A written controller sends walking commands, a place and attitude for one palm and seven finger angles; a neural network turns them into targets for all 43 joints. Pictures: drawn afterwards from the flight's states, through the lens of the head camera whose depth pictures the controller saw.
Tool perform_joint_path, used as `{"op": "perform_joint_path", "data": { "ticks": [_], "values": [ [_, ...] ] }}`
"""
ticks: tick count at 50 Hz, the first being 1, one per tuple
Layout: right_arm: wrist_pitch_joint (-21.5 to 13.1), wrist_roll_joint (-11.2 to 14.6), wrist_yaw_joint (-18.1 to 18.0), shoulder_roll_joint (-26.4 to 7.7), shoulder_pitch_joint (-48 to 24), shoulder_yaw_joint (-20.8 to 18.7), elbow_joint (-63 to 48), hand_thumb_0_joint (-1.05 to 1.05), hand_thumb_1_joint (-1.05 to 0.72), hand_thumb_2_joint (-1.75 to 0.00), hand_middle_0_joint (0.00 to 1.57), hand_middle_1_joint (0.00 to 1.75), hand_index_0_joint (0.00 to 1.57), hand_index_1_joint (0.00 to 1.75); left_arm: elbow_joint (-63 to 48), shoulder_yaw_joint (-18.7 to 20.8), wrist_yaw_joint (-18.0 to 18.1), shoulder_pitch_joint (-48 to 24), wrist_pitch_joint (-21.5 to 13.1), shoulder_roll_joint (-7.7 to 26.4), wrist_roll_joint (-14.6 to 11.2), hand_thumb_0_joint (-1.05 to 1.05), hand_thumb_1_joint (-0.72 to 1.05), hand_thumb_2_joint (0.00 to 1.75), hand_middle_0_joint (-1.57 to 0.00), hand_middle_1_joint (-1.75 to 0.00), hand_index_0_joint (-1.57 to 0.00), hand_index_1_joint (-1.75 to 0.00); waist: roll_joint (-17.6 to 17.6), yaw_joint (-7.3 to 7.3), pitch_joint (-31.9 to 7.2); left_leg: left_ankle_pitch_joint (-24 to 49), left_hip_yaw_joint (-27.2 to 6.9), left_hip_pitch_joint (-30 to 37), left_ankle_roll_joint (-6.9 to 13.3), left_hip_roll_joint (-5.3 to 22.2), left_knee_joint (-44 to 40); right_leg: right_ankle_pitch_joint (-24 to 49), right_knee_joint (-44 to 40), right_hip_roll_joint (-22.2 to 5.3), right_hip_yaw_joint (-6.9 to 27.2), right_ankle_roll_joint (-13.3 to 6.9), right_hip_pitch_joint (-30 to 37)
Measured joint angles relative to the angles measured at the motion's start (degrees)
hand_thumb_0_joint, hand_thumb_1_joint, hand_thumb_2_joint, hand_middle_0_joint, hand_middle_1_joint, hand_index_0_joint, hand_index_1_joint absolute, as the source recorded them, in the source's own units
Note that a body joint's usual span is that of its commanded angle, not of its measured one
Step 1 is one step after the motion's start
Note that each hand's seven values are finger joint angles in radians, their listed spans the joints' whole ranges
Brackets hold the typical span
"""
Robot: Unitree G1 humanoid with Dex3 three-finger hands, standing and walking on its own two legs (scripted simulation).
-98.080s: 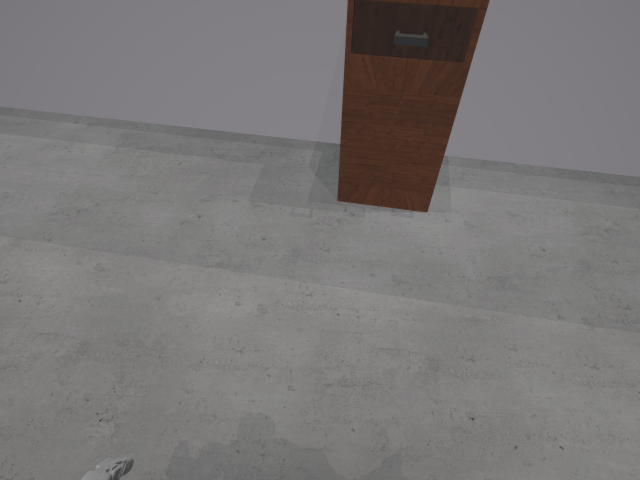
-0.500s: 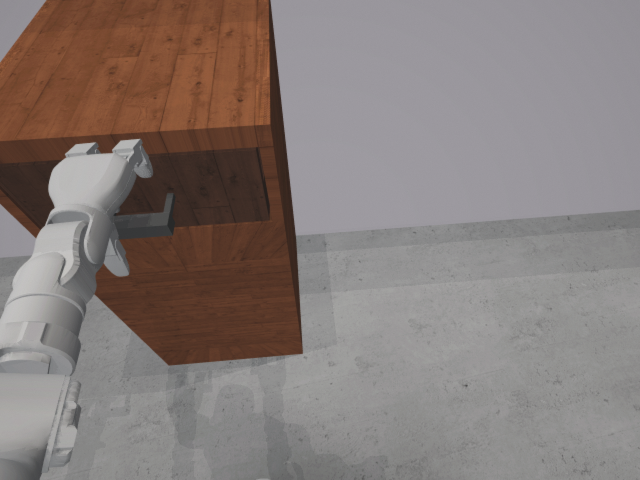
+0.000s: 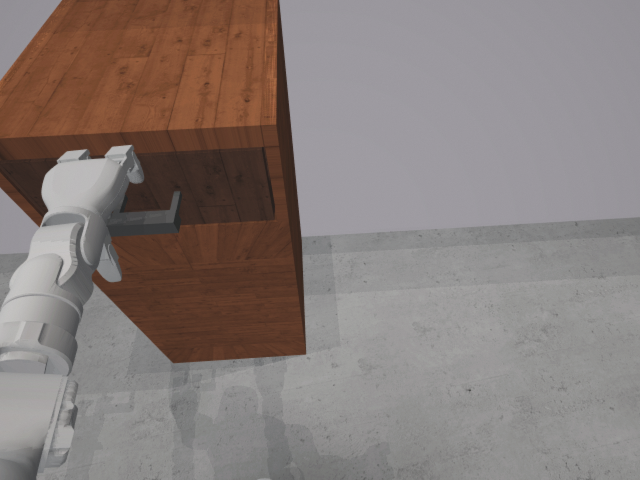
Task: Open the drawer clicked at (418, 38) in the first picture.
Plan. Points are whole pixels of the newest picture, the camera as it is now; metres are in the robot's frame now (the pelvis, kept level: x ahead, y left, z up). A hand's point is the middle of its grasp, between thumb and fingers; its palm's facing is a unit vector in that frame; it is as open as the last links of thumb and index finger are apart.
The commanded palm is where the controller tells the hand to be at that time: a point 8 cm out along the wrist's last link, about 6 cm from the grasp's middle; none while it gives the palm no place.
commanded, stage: move the hooked fingers above the handle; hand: left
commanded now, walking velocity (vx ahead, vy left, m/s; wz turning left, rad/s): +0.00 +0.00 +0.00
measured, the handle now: (146, 211) +0.49 +0.27 +0.02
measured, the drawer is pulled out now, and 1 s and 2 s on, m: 0.00 0.00 0.00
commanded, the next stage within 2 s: none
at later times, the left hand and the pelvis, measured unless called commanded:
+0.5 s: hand (107, 212) +0.44 +0.29 +0.08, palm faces -0.04 +0.01 -1.00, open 13.8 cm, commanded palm +0.43 +0.27 +0.14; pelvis +0.00 +0.00 +0.00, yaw -1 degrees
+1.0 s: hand (123, 204) +0.45 +0.27 +0.08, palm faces -0.02 +0.01 -1.00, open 13.4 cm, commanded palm +0.43 +0.28 +0.14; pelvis +0.00 +0.00 +0.00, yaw -1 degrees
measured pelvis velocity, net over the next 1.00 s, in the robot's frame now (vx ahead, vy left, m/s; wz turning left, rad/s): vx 0.00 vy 0.00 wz -0.01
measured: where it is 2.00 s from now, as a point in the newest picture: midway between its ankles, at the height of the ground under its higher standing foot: outside the picture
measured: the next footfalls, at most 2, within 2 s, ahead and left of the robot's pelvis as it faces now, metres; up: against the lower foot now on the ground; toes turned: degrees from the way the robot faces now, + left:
none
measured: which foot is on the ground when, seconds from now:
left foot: down 0.00-1.00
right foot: down 0.00-1.00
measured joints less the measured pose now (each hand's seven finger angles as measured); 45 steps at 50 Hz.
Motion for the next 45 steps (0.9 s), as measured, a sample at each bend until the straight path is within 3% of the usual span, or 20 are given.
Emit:
{"op": "perform_joint_path", "data": {
  "ticks": [3,7,14,21,24,27,33,37,40,45],
  "values": [
    [-0.2,-0.1,-0.3,0.3,0.9,0.0,0.2,0.0,-0.91,-0.89,0.2,0.3,0.21,0.3,-0.5,-2.4,-2.2,-0.6,0.1,-0.2,-1.1,0.0,-0.48,0.3,-0.32,-1.2,-0.32,-1.2,0.1,0.31,0.2,0.1,-0.4,0.3,0.0,-0.2,-0.3,0.0,-0.4,-0.2,-0.4,0.0,0.6],
    [-0.3,-0.3,-0.8,0.5,1.6,0.0,0.8,0.0,-0.91,-0.89,0.2,0.3,0.21,0.3,-3.0,-4.1,-3.8,-0.6,-2.8,-1.8,-2.1,0.0,-0.48,0.3,-0.32,-1.2,-0.32,-1.2,0.0,0.27,0.3,-0.1,-0.6,0.7,0.1,-0.4,-0.1,-0.1,-0.6,-0.3,-0.7,0.1,1.2],
    [0.0,-0.4,-0.6,0.5,1.7,0.5,0.5,0.0,-0.91,-0.89,0.2,0.3,0.21,0.3,-2.0,-0.3,0.0,-1.3,-6.1,-2.6,0.2,0.0,-0.48,0.3,-0.37,-1.23,-0.32,-1.2,-0.4,-1.05,0.0,-0.6,0.3,-0.9,0.1,0.0,1.0,-0.4,0.9,0.0,0.3,0.1,-1.0],
    [0.5,-0.2,-0.2,0.4,2.1,0.2,0.9,0.0,-0.91,-0.89,0.2,0.3,0.21,0.3,0.3,2.6,2.4,0.1,-1.1,-1.1,0.7,0.0,-0.48,0.3,-0.37,-1.23,-0.33,-1.21,0.6,-0.88,-0.2,-0.2,1.1,-0.9,0.1,0.4,0.4,0.0,0.9,0.3,1.1,0.1,-1.6],
    [0.4,0.1,-0.4,0.5,2.7,0.2,1.3,0.01,-0.91,-0.89,0.2,0.3,0.21,0.3,1.4,1.9,0.9,0.1,0.6,0.2,0.0,0.0,-0.48,0.3,-0.35,-1.22,-0.33,-1.21,0.6,-0.66,-0.3,0.1,0.7,-0.2,0.0,0.3,-0.3,0.2,0.1,0.3,0.8,0.0,-0.7],
    [0.0,0.3,-0.8,0.3,3.3,0.0,1.6,0.01,-0.91,-0.89,0.2,0.3,0.21,0.3,1.0,-1.3,-1.6,-0.5,1.0,0.8,-0.9,0.0,-0.48,0.3,-0.34,-1.21,-0.32,-1.2,0.4,-0.32,-0.1,0.3,0.0,0.5,-0.1,0.1,-0.6,0.3,-0.6,0.1,0.0,-0.1,0.5],
    [-0.8,0.1,-1.5,-0.4,2.6,-0.1,1.6,0.01,-0.91,-0.89,0.2,0.3,0.21,0.3,-1.4,-4.5,-4.4,-1.6,-3.6,-1.3,-2.1,0.0,-0.49,0.3,-0.32,-1.21,-0.32,-1.2,-0.6,-0.6,0.5,0.3,-0.8,0.8,0.0,-0.2,-0.3,0.2,-0.7,-0.2,-0.8,0.0,1.2],
    [-1.1,-0.1,-1.3,-0.6,1.3,0.0,0.6,0.0,-0.91,-0.89,0.2,0.3,0.21,0.3,-1.0,-2.3,-1.9,-2.7,-5.9,-2.0,-0.5,0.0,-0.49,0.3,-0.32,-1.21,-0.32,-1.2,-1.0,-1.69,0.5,-0.1,-0.4,-1.0,0.0,-0.1,0.8,-0.1,0.5,0.0,-0.4,0.0,-0.7],
    [-1.2,-0.4,-1.0,-0.5,1.3,-0.1,0.1,0.0,-0.91,-0.89,0.2,0.3,0.2,0.3,-1.3,-0.6,1.1,-2.2,-6.8,-2.3,0.8,0.0,-0.48,0.3,-0.38,-1.23,-0.32,-1.2,-0.7,-1.42,0.3,-0.3,0.0,-2.3,0.0,0.1,1.6,-0.2,1.4,0.1,0.1,0.1,-2.3],
    [-0.4,-0.3,-0.6,0.0,0.8,0.4,0.8,0.0,-0.91,-0.89,0.2,0.3,0.2,0.3,0.3,0.6,3.6,-2.0,-3.8,-1.8,1.5,0.0,-0.48,0.3,-0.38,-1.23,-0.35,-1.22,0.1,-1.27,0.1,-0.3,0.5,-2.8,0.1,0.3,1.6,-0.1,1.8,0.3,0.6,0.1,-3.1]
  ]
}}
